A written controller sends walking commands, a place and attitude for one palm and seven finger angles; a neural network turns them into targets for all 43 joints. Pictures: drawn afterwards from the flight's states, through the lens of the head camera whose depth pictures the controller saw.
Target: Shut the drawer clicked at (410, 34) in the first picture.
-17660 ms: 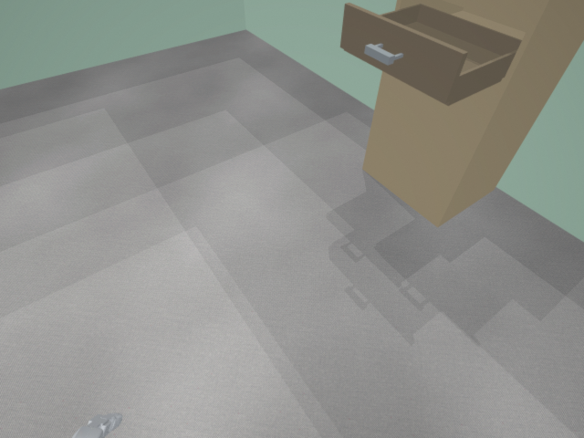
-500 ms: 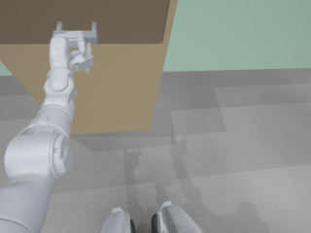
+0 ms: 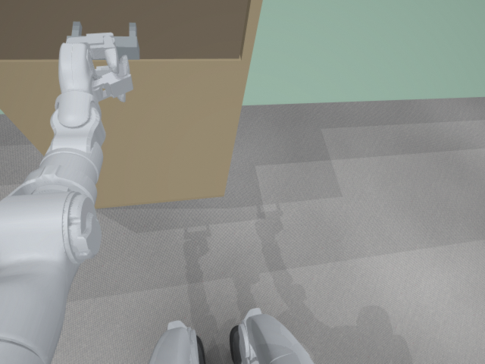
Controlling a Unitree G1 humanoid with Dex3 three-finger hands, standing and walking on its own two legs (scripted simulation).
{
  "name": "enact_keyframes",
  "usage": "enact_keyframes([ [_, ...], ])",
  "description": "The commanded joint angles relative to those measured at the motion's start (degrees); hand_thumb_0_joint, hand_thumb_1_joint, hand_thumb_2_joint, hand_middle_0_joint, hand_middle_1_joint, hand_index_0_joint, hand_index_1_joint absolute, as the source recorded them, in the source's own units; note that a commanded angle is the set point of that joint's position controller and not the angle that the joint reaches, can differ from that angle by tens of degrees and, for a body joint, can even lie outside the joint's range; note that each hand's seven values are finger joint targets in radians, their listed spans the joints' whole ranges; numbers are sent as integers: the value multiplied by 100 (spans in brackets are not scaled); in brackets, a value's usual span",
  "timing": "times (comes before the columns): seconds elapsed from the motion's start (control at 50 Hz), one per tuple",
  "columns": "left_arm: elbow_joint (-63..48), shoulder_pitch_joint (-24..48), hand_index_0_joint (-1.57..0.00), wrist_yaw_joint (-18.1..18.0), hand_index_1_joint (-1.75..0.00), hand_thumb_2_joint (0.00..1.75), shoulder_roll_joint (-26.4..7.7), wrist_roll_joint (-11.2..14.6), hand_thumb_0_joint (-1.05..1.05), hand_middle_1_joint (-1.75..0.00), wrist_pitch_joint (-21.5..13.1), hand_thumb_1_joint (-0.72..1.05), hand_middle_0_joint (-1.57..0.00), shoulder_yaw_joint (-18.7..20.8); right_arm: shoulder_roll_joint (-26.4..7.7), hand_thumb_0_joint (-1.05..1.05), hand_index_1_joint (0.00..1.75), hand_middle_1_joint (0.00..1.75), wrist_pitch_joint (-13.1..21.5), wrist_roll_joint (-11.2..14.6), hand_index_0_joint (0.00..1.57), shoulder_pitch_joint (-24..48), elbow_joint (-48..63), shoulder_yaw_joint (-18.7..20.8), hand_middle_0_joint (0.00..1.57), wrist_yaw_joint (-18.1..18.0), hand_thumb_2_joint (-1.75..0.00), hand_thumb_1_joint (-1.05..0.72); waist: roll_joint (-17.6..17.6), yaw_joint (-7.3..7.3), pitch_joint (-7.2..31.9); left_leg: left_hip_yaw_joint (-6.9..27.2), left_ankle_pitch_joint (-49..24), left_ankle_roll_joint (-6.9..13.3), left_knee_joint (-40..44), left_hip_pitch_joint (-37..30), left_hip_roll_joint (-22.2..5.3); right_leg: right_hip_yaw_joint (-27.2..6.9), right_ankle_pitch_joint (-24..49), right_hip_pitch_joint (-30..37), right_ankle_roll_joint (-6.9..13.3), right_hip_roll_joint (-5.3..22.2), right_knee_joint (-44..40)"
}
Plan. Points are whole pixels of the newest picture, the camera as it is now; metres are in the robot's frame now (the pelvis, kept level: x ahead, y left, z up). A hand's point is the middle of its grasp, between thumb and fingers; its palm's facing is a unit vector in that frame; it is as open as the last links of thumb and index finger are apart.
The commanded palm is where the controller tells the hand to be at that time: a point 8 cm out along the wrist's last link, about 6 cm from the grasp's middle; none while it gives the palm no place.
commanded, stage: pull the fist back off the drawer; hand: left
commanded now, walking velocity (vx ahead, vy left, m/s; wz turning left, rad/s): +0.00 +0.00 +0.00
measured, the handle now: (105, 38) +0.63 +0.12 +0.09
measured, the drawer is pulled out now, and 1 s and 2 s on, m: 0.00 0.00 0.00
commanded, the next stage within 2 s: draw the hand back to the body in 0.48 s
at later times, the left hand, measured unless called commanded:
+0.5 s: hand (129, 78) +0.55 +0.09 +0.08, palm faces +0.01 -1.00 -0.03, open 3.2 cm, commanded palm +0.53 +0.14 +0.09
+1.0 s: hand (73, 125) +0.43 +0.15 +0.13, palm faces +0.01 -1.00 -0.03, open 3.3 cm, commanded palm +0.40 +0.19 +0.15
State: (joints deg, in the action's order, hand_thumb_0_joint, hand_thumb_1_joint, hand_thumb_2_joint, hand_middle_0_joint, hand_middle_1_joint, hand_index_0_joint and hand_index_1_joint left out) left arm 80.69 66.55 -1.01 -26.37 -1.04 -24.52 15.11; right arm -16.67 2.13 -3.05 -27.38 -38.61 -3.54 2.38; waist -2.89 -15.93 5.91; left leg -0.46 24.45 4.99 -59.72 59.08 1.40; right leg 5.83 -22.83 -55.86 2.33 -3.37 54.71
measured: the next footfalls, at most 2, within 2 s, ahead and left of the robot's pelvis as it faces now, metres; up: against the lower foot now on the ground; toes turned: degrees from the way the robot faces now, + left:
none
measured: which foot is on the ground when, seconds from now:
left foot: down 0.00-1.00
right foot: down 0.00-1.00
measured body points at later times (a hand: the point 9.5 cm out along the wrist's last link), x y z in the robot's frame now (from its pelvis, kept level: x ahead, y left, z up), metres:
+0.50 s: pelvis +0.03 -0.01 +0.01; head +0.15 +0.00 +0.44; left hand +0.55 +0.14 +0.09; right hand +0.00 -0.26 -0.10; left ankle +0.03 +0.06 -0.66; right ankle +0.02 -0.10 -0.66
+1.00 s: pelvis +0.06 -0.02 +0.05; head +0.10 -0.02 +0.49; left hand +0.42 +0.20 +0.14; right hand +0.16 -0.28 -0.06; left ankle +0.03 +0.06 -0.66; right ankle +0.02 -0.10 -0.66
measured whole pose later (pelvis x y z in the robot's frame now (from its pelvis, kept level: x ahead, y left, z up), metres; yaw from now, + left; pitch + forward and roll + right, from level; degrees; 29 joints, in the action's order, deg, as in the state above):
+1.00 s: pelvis +0.06 -0.02 +0.05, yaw +0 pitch +11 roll -1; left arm 26.1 16.9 8.0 -14.9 11.7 -12.3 10.4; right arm -16.3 -3.3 3.3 -18.5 -30.5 -0.4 1.7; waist -2.4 -2.6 7.1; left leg -1.2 24.3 3.3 -44.3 31.3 1.4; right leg 2.8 -22.9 -29.7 3.5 -4.5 41.3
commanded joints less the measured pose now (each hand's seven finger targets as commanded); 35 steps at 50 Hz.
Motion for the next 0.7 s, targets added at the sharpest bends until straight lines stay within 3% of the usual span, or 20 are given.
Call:
enact_keyframes([
  [0.0, -1665, 3853, -140, -141, -160, 90, -1106, 227, 0, -160, -446, 90, -140, 264, -1124, 0, 30, 30, 36, 16, 20, -1131, 168, 389, 20, -15, -90, -90, -811, -355, 2541, 987, -463, -294, 864, -2583, -280, -442, 252, 176, -73, -63, -701],
  [0.02, -1729, 3859, -140, -119, -160, 90, -911, 243, 0, -160, -469, 90, -140, 145, -1106, 0, 30, 30, 37, 11, 20, -1139, 178, 398, 20, 3, -90, -90, -884, -375, 2592, 1079, -601, -312, 888, -2787, -297, -404, 340, 95, -64, -61, -655],
  [0.04, -1688, 3717, -140, -124, -160, 90, -988, 226, 0, -160, -473, 90, -140, 261, -1131, 0, 30, 30, 25, 10, 20, -1141, 163, 424, 20, 19, -90, -90, -860, -284, 2642, 1119, -642, -334, 869, -2854, -324, -391, 358, 34, -61, -57, -618],
  [0.06, -1670, 3663, -140, -112, -160, 90, -778, 232, 0, -160, -448, 90, -140, 105, -1115, 0, 30, 30, 8, 11, 20, -1120, 168, 429, 20, 38, -90, -90, -836, -323, 2608, 1120, -656, -332, 851, -2858, -326, -389, 364, -21, -69, -57, -620],
  [0.08, -1713, 3653, -140, -133, -160, 90, -877, 246, 0, -160, -444, 90, -140, 229, -1134, 0, 30, 30, -4, -3, 20, -1137, 147, 445, 20, 42, -90, -90, -778, -304, 2633, 1132, -705, -334, 837, -2879, -339, -381, 397, -9, -69, -53, -612],
  [0.16, -1999, 3160, -140, -105, -160, 90, -734, 261, 0, -160, -478, 90, -140, 220, -1083, 0, 30, 30, -83, 21, 20, -1097, 213, 496, 20, 102, -90, -90, -797, -62, 2976, 1052, -1222, -371, 788, -3129, -326, -375, 634, 244, -51, -67, -579],
  [0.22, -2004, 2919, -140, -98, -160, 90, -533, 282, 0, -160, -435, 90, -140, 135, -1054, 0, 30, 30, -148, 31, 20, -1054, 228, 506, 20, 126, -90, -90, -665, -58, 2762, 974, -1292, -340, 782, -3054, -311, -368, 688, 287, -57, -75, -604],
  [0.24, -1923, 2648, -140, -93, -160, 90, -663, 260, 0, -160, -404, 90, -140, 253, -1056, 0, 30, 30, -183, 54, 20, -1045, 248, 510, 20, 124, -90, -90, -543, 53, 2725, 876, -1308, -331, 782, -2902, -285, -387, 711, 453, -53, -84, -619],
  [0.26, -2073, 2666, -140, -109, -160, 90, -792, 258, 0, -160, -411, 90, -140, 320, -1057, 0, 30, 30, -221, 51, 20, -1027, 289, 505, 20, 115, -90, -90, -573, 74, 2764, 825, -1377, -327, 783, -2858, -268, -402, 774, 585, -50, -81, -617],
  [0.34, -2395, 1876, -140, -72, -160, 90, -583, 307, 0, -160, -441, 90, -140, 302, -959, 0, 30, 30, -337, 105, 20, -914, 450, 533, 20, 144, -90, -90, -526, 326, 2996, 637, -1963, -333, 764, -2979, -225, -433, 1324, 1046, -45, -88, -598],
  [0.36, -2405, 1757, -140, -52, -160, 90, -509, 338, 0, -160, -421, 90, -140, 284, -930, 0, 30, 30, -364, 116, 20, -870, 464, 540, 20, 147, -90, -90, -397, 327, 2922, 550, -1980, -305, 724, -2872, -208, -460, 1436, 1167, -58, -93, -631],
  [0.4, -2458, 1773, -140, -52, -160, 90, -694, 332, 0, -160, -415, 90, -140, 401, -926, 0, 30, 30, -423, 133, 20, -870, 472, 545, 20, 129, -90, -90, -130, 306, 2721, 468, -1859, -260, 735, -2586, -181, -526, 1529, 1418, -88, -93, -685],
  [0.42, -2586, 1723, -140, -31, -160, 90, -744, 314, 0, -160, -453, 90, -140, 414, -913, 0, 30, 30, -439, 135, 20, -860, 502, 540, 20, 121, -90, -90, -301, 365, 2756, 448, -1988, -267, 739, -2636, -165, -535, 1671, 1484, -67, -84, -636],
  [0.44, -2573, 1624, -140, -9, -160, 90, -605, 310, 0, -160, -443, 90, -140, 324, -888, 0, 30, 30, -454, 155, 20, -830, 516, 544, 20, 128, -90, -90, -266, 368, 2760, 426, -2073, -263, 740, -2689, -161, -541, 1769, 1506, -74, -85, -653],
  [0.48, -2622, 1412, -140, 30, -160, 90, -741, 327, 0, -160, -444, 90, -140, 469, -881, 0, 30, 30, -503, 169, 20, -820, 543, 562, 20, 112, -90, -90, -212, 451, 2808, 375, -2254, -260, 703, -2642, -153, -580, 2003, 1678, -75, -76, -639],
  [0.54, -2500, 1307, -140, 96, -160, 90, -522, 388, 0, -160, -379, 90, -140, 340, -836, 0, 30, 30, -551, 196, 20, -778, 546, 558, 20, 96, -90, -90, -58, 386, 2648, 319, -2348, -236, 680, -2546, -139, -608, 2237, 1764, -108, -69, -657],
  [0.56, -2584, 1349, -140, 108, -160, 90, -722, 394, 0, -160, -382, 90, -140, 481, -849, 0, 30, 30, -573, 198, 20, -783, 543, 566, 20, 77, -90, -90, -94, 417, 2680, 303, -2358, -237, 678, -2509, -144, -632, 2293, 1844, -111, -55, -648],
  [0.62, -3599, 284, -140, 247, -160, 90, -903, 546, 0, -160, -400, 90, -140, 713, -820, 0, 30, 30, -622, 255, 20, -652, 906, 602, 20, 86, -90, -90, -477, 954, 3629, 221, -3238, -271, 829, -3137, -92, -678, 3104, 2715, -58, -50, -636],
  [0.66, -4454, -464, -140, 359, -160, 90, -641, 703, 0, -160, -322, 90, -140, 524, -740, 0, 30, 30, -620, 332, 20, -496, 1082, 615, 20, 110, -90, -90, -518, 1119, 3915, 195, -3904, -277, 927, -3534, -126, -672, 3688, 3101, -69, -37, -732],
  [0.68, -4754, -819, -140, 428, -160, 90, -459, 776, 0, -160, -230, 90, -140, 393, -709, 0, 30, 30, -606, 381, 20, -413, 1157, 627, 20, 122, -90, -90, -339, 1131, 3783, 166, -3968, -249, 975, -3533, -132, -668, 3853, 3234, -84, -35, -812],
])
